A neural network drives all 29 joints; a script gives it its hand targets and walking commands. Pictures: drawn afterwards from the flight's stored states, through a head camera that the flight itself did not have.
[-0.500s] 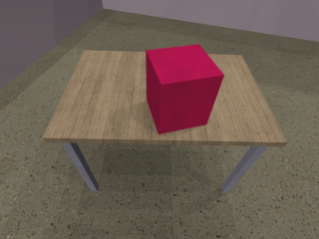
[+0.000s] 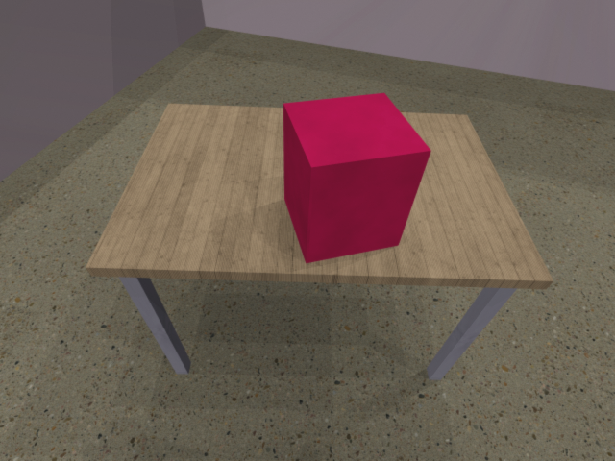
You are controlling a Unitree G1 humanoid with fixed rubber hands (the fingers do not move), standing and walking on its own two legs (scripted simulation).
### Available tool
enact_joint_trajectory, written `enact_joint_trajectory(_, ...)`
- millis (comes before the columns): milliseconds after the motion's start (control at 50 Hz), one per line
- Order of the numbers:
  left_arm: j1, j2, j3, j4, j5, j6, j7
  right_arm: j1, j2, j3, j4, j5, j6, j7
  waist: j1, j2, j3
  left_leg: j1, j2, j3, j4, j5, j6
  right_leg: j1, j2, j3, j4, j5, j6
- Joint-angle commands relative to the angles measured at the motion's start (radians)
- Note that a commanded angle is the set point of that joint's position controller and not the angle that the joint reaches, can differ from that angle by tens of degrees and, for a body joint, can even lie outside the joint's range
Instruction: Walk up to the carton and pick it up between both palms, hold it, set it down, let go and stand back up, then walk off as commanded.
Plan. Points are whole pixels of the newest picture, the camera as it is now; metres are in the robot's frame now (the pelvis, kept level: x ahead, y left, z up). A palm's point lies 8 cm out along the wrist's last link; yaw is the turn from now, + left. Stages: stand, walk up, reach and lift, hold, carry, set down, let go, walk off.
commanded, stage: stand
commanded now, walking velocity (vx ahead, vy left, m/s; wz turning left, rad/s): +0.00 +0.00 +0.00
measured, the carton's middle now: (344, 179) +0.65 -0.06 -0.01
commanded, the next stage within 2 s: none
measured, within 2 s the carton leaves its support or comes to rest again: neither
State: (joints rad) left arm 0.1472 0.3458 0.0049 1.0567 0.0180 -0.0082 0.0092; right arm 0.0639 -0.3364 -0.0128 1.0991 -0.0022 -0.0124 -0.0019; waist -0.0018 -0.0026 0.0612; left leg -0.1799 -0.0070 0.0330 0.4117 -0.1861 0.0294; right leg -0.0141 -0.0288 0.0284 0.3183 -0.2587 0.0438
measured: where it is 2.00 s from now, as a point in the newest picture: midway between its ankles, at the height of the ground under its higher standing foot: outside the picture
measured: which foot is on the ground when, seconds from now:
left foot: down 0.00-1.00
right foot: down 0.00-1.00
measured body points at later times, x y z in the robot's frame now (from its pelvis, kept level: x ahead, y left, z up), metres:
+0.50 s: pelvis +0.00 +0.00 +0.00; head +0.01 +0.01 +0.45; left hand +0.07 +0.31 -0.13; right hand +0.08 -0.30 -0.13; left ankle +0.03 +0.10 -0.74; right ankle -0.05 -0.15 -0.74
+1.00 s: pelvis +0.00 +0.00 +0.00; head +0.00 +0.01 +0.45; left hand +0.08 +0.30 -0.14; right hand +0.09 -0.30 -0.12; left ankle +0.03 +0.10 -0.74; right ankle -0.05 -0.15 -0.74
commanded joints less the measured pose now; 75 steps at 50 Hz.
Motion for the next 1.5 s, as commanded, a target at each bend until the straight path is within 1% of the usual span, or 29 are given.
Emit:
enact_joint_trajectory(0, -0.037, 0.212, 0.04, -0.042, 0.003, -0.008, 0.01, -0.082, -0.224, -0.038, -0.053, -0.008, -0.021, -0.003, -0.006, -0.006, -0.083, 0.121, 0.133, -0.107, -0.07, 0.203, 0.0, -0.098, -0.095, 0.039, -0.065, 0.16, -0.047)
enact_joint_trajectory(20, -0.02, 0.188, 0.035, -0.05, 0.004, -0.01, 0.007, -0.044, -0.252, -0.043, -0.049, -0.003, -0.018, -0.004, 0.005, 0.064, -0.08, 0.095, 0.132, -0.111, -0.091, 0.231, -0.005, -0.075, -0.1, 0.045, -0.067, 0.16, -0.048)
enact_joint_trajectory(60, -0.011, 0.21, 0.038, -0.042, -0.005, -0.014, 0.009, -0.024, -0.244, -0.039, -0.03, 0.0, -0.018, -0.006, 0.002, -0.034, -0.071, 0.111, 0.144, -0.136, -0.09, 0.218, 0.005, -0.095, -0.094, 0.048, -0.047, 0.156, -0.055)
enact_joint_trajectory(140, 0.008, 0.226, 0.048, -0.032, -0.002, -0.005, 0.004, -0.01, -0.255, -0.041, -0.044, -0.008, -0.011, -0.005, 0.013, 0.038, -0.069, 0.128, 0.135, -0.102, -0.107, 0.171, 0.001, -0.098, -0.09, 0.045, -0.08, 0.114, -0.049)
enact_joint_trajectory(180, -0.025, 0.22, 0.04, -0.05, 0.006, -0.007, 0.007, -0.051, -0.242, -0.047, -0.049, 0.001, -0.02, -0.007, 0.003, -0.033, -0.049, 0.127, 0.141, -0.122, -0.078, 0.193, 0.003, -0.128, -0.097, 0.036, -0.089, 0.159, -0.051)
enact_joint_trajectory(220, -0.001, 0.233, 0.052, -0.028, 0.0, -0.013, 0.007, -0.023, -0.228, -0.037, -0.037, 0.001, -0.009, 0.001, 0.007, 0.038, -0.066, 0.091, 0.146, -0.119, -0.106, 0.162, 0.009, -0.082, -0.103, 0.051, -0.07, 0.084, -0.055)
enact_joint_trajectory(300, -0.036, 0.221, 0.041, -0.041, 0.007, -0.007, 0.004, -0.02, -0.213, -0.03, -0.038, 0.0, -0.02, -0.005, -0.017, -0.008, -0.058, 0.086, 0.134, -0.111, -0.113, 0.118, -0.006, -0.106, -0.09, 0.049, -0.072, 0.105, -0.048)
enact_joint_trajectory(340, -0.026, 0.211, 0.046, -0.053, -0.001, -0.01, 0.005, -0.046, -0.219, -0.04, -0.057, -0.002, -0.016, 0.003, 0.004, 0.074, -0.051, 0.074, 0.14, -0.136, -0.121, 0.104, -0.006, -0.106, -0.088, 0.042, -0.05, 0.09, -0.056)
enact_joint_trajectory(360, -0.006, 0.199, 0.036, -0.04, 0.008, -0.006, 0.004, -0.046, -0.24, -0.043, -0.053, -0.007, -0.02, 0.0, 0.008, 0.016, -0.077, 0.091, 0.15, -0.138, -0.134, 0.139, -0.001, -0.102, -0.087, 0.039, -0.049, 0.089, -0.054)
enact_joint_trajectory(400, -0.032, 0.208, 0.03, -0.046, 0.006, -0.009, 0.01, -0.053, -0.23, -0.036, -0.051, 0.001, -0.022, -0.001, -0.002, 0.057, -0.042, 0.085, 0.151, -0.117, -0.108, 0.217, 0.008, -0.105, -0.098, 0.05, -0.084, 0.128, -0.045)
enact_joint_trajectory(420, -0.007, 0.214, 0.045, -0.046, -0.002, -0.006, 0.01, -0.038, -0.218, -0.03, -0.058, -0.01, -0.02, -0.005, 0.012, -0.039, -0.103, 0.121, 0.148, -0.127, -0.107, 0.213, -0.001, -0.073, -0.084, 0.037, -0.063, 0.125, -0.046)
enact_joint_trajectory(480, -0.037, 0.211, 0.038, -0.055, 0.007, -0.009, 0.002, -0.028, -0.216, -0.034, -0.058, 0.003, -0.018, -0.008, -0.027, 0.012, -0.076, 0.097, 0.125, -0.101, -0.091, 0.165, -0.003, -0.1, -0.095, 0.032, -0.058, 0.172, -0.052)
enact_joint_trajectory(500, -0.021, 0.221, 0.039, -0.036, 0.001, -0.013, 0.007, -0.012, -0.216, -0.032, -0.032, 0.008, -0.02, -0.003, -0.004, -0.033, -0.11, 0.139, 0.146, -0.13, -0.111, 0.179, 0.004, -0.088, -0.085, 0.042, -0.049, 0.125, -0.05)
enact_joint_trajectory(540, -0.003, 0.224, 0.047, -0.035, 0.002, -0.012, 0.009, -0.032, -0.228, -0.04, -0.049, -0.005, -0.02, -0.001, -0.007, 0.048, -0.09, 0.123, 0.139, -0.117, -0.089, 0.176, 0.004, -0.098, -0.094, 0.047, -0.069, 0.131, -0.049)
enact_joint_trajectory(580, 0.015, 0.214, 0.039, -0.033, -0.003, -0.019, 0.002, 0.002, -0.248, -0.041, -0.036, -0.007, -0.019, -0.006, 0.01, -0.022, -0.066, 0.093, 0.15, -0.117, -0.085, 0.217, 0.012, -0.094, -0.102, 0.051, -0.073, 0.13, -0.048)
enact_joint_trajectory(740, -0.014, 0.194, 0.034, -0.05, -0.007, -0.019, 0.01, -0.03, -0.234, -0.034, -0.058, -0.003, -0.024, -0.001, 0.003, 0.048, -0.112, 0.119, 0.148, -0.095, -0.073, 0.27, 0.007, -0.069, -0.11, 0.064, -0.071, 0.201, -0.048)
enact_joint_trajectory(760, -0.022, 0.203, 0.035, -0.049, -0.009, -0.015, 0.014, -0.043, -0.231, -0.033, -0.057, -0.001, -0.021, -0.001, 0.009, -0.031, -0.091, 0.095, 0.137, -0.12, -0.079, 0.263, 0.0, -0.075, -0.096, 0.044, -0.065, 0.185, -0.049)
enact_joint_trajectory(840, -0.036, 0.195, 0.036, -0.06, 0.001, -0.012, 0.008, -0.04, -0.208, -0.037, -0.054, 0.007, -0.025, -0.004, -0.017, -0.022, -0.065, 0.089, 0.137, -0.099, -0.081, 0.189, -0.008, -0.089, -0.092, 0.037, -0.072, 0.185, -0.044)
enact_joint_trajectory(880, -0.018, 0.204, 0.037, -0.044, -0.003, -0.008, 0.007, -0.048, -0.221, -0.032, -0.044, -0.008, -0.018, -0.007, 0.001, 0.082, -0.029, 0.059, 0.133, -0.1, -0.08, 0.184, 0.002, -0.094, -0.102, 0.057, -0.083, 0.15, -0.043)
enact_joint_trajectory(920, -0.021, 0.231, 0.04, -0.048, -0.005, -0.015, 0.011, -0.014, -0.223, -0.029, -0.048, -0.001, -0.017, -0.004, -0.001, -0.012, -0.056, 0.088, 0.139, -0.117, -0.093, 0.25, 0.009, -0.085, -0.103, 0.054, -0.07, 0.167, -0.053)
enact_joint_trajectory(1080, -0.018, 0.2, 0.038, -0.047, 0.002, -0.003, 0.003, -0.064, -0.228, -0.042, -0.059, -0.003, -0.024, -0.009, 0.0, 0.043, 0.012, 0.058, 0.148, -0.121, -0.093, 0.137, 0.004, -0.146, -0.089, 0.04, -0.083, 0.099, -0.058)
enact_joint_trajectory(1140, -0.001, 0.192, 0.04, -0.048, 0.002, -0.002, 0.005, -0.003, -0.245, -0.042, -0.052, -0.003, -0.019, -0.011, -0.01, -0.042, -0.105, 0.138, 0.138, -0.109, -0.083, 0.185, 0.005, -0.097, -0.087, 0.036, -0.062, 0.154, -0.049)
enact_joint_trajectory(1160, -0.017, 0.188, 0.038, -0.049, -0.005, -0.008, 0.004, -0.012, -0.247, -0.04, -0.051, 0.0, -0.021, -0.011, 0.006, 0.05, -0.075, 0.098, 0.135, -0.111, -0.096, 0.211, 0.002, -0.105, -0.096, 0.045, -0.052, 0.137, -0.058)
enact_joint_trajectory(1260, -0.02, 0.188, 0.034, -0.048, -0.006, -0.011, 0.002, -0.002, -0.239, -0.04, -0.056, -0.008, -0.02, -0.004, -0.002, -0.026, -0.14, 0.126, 0.137, -0.11, -0.081, 0.166, 0.003, -0.051, -0.095, 0.042, -0.063, 0.137, -0.057)
enact_joint_trajectory(1320, -0.008, 0.195, 0.035, -0.045, -0.001, -0.007, 0.005, -0.008, -0.221, -0.032, -0.068, 0.002, -0.024, -0.004, -0.015, 0.038, -0.097, 0.11, 0.145, -0.121, -0.071, 0.19, 0.007, -0.086, -0.109, 0.062, -0.068, 0.122, -0.054)
enact_joint_trajectory(1340, -0.039, 0.202, 0.036, -0.052, -0.002, -0.009, 0.006, -0.015, -0.216, -0.034, -0.054, -0.004, -0.023, -0.004, 0.004, -0.032, -0.076, 0.098, 0.14, -0.118, -0.091, 0.176, 0.004, -0.107, -0.094, 0.038, -0.066, 0.092, -0.054)
enact_joint_trajectory(1400, -0.01, 0.218, 0.042, -0.048, 0.005, -0.01, 0.005, -0.044, -0.234, -0.037, -0.051, -0.001, -0.026, -0.002, 0.005, 0.006, -0.075, 0.093, 0.157, -0.125, -0.082, 0.2, 0.011, -0.1, -0.096, 0.045, -0.061, 0.119, -0.05)
enact_joint_trajectory(1420, 0.005, 0.226, 0.042, -0.028, 0.001, -0.005, 0.008, -0.033, -0.259, -0.046, -0.067, -0.006, -0.027, -0.002, -0.004, 0.077, -0.066, 0.091, 0.146, -0.125, -0.109, 0.169, -0.001, -0.095, -0.095, 0.062, -0.068, 0.122, -0.051)
enact_joint_trajectory(1480, 0.042, 0.167, 0.029, -0.031, -0.002, -0.003, 0.002, -0.034, -0.229, -0.032, -0.058, -0.004, -0.028, -0.006, 0.005, 0.026, -0.081, 0.089, 0.166, -0.18, -0.162, 0.112, 0.007, -0.088, -0.079, 0.038, -0.033, 0.067, -0.049)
